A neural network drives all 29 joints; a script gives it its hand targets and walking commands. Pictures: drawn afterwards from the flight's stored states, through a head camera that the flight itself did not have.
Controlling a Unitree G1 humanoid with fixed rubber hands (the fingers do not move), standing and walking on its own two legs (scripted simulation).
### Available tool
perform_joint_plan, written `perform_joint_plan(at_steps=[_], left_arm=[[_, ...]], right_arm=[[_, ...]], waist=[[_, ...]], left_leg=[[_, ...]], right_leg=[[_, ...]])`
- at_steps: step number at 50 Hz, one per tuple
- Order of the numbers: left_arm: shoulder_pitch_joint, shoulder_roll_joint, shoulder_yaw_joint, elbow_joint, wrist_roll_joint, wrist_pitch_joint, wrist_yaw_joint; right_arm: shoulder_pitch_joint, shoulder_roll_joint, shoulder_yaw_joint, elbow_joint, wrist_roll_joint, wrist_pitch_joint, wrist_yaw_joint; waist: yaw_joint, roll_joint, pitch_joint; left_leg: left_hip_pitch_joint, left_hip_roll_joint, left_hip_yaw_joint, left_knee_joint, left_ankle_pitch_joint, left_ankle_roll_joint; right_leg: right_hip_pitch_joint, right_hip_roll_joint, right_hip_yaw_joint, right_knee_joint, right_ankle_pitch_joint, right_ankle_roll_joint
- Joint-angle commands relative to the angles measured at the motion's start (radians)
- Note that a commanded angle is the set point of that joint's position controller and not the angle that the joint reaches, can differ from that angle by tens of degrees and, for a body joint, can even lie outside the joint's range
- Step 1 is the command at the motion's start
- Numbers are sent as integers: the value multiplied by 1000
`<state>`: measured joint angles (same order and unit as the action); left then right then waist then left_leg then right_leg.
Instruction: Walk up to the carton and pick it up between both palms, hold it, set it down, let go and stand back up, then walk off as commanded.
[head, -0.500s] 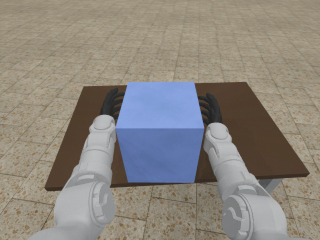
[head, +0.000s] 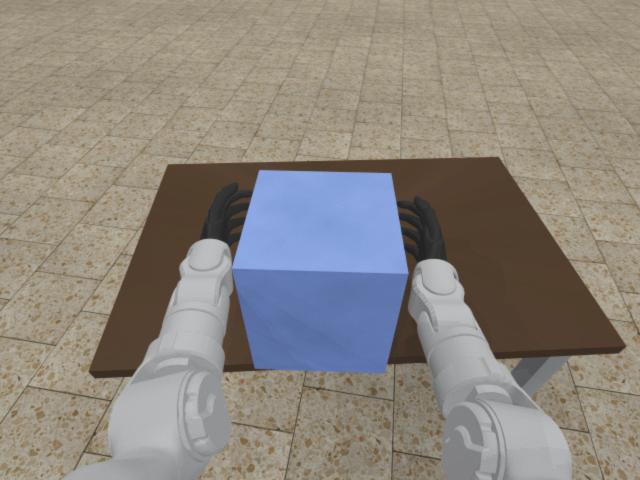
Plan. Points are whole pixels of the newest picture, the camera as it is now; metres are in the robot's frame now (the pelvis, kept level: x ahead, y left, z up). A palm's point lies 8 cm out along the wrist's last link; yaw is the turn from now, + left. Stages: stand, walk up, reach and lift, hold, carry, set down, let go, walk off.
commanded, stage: set down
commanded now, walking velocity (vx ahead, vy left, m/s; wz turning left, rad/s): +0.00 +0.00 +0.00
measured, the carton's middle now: (322, 272) +0.40 +0.01 +0.05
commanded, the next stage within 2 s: none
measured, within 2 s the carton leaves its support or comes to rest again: neither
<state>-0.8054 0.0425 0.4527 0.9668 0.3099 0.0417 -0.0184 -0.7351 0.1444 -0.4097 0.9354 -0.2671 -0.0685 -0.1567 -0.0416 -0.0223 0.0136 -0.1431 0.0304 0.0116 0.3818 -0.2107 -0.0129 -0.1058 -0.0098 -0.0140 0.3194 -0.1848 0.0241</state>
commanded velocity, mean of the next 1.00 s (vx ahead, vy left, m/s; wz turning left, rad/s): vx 0.00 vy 0.00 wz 0.00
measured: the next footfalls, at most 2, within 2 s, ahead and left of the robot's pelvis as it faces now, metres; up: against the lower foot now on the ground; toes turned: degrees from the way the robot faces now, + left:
none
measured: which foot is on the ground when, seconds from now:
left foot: down 0.00-1.00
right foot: down 0.00-1.00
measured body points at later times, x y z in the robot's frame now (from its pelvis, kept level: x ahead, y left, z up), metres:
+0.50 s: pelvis +0.00 +0.00 +0.00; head +0.00 +0.02 +0.45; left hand +0.42 +0.16 +0.10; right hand +0.39 -0.13 +0.09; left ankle +0.00 +0.12 -0.75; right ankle -0.01 -0.13 -0.75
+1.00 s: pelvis +0.00 +0.00 +0.00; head +0.02 +0.02 +0.45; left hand +0.43 +0.16 +0.09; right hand +0.40 -0.13 +0.07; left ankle +0.00 +0.12 -0.75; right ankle -0.01 -0.13 -0.75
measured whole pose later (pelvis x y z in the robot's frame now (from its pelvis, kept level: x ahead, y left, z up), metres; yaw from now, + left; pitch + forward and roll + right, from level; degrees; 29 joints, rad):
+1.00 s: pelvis +0.00 +0.00 +0.00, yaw +0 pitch -1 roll -1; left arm -0.81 0.03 0.46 0.98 0.32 -0.02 -0.03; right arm -0.71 0.14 -0.47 0.95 -0.30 -0.16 -0.12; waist -0.02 -0.02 0.04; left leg -0.16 0.03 0.01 0.38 -0.21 -0.01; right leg -0.12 -0.01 -0.01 0.32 -0.18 0.02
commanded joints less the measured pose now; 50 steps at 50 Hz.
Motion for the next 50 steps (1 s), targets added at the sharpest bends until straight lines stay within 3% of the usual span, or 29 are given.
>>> perform_joint_plan(at_steps=[1,25,38,44,50], left_arm=[[-489,-573,-172,61,50,-61,-167],[-429,-511,-98,58,111,-65,-181],[-434,-345,-37,35,133,-85,-145],[-391,-35,-36,-3,73,-99,-52],[-454,130,-169,7,-113,-117,50]], right_arm=[[-601,543,170,-199,-107,-99,165],[-482,498,113,-177,-165,-121,177],[-401,333,13,-150,-185,-121,148],[-322,16,9,-116,-71,-124,74],[-399,-145,138,-39,113,-145,6]], waist=[[33,12,-418],[45,2,-293],[35,-6,-223],[40,17,-229],[21,49,-403]], left_leg=[[-41,-48,116,-77,282,-25],[-39,-44,126,-98,211,-5],[-16,-41,124,-97,208,7],[-10,-38,116,-70,227,3],[-44,-39,96,8,294,-26]], right_leg=[[230,35,-61,-3,405,39],[191,32,-67,-16,289,38],[133,28,-77,-19,211,41],[103,32,-77,-10,208,43],[65,51,-58,24,320,27]])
